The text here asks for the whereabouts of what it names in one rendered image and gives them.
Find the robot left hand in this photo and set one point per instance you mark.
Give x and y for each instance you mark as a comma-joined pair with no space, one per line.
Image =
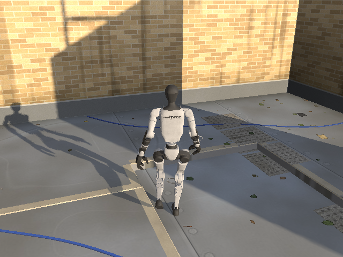
138,161

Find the robot right hand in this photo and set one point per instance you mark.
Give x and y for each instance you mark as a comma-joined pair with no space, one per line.
193,147

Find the right robot upper arm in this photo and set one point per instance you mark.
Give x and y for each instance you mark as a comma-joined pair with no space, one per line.
191,121

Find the robot right shin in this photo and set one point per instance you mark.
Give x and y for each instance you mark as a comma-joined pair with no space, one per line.
178,192

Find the left robot upper arm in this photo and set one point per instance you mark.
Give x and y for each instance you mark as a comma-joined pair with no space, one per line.
152,122

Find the robot head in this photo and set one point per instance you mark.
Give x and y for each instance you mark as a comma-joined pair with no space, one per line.
171,93

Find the right robot forearm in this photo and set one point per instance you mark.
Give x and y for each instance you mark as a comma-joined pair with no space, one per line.
195,140

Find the left robot forearm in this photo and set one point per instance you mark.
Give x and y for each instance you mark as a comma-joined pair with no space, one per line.
144,145

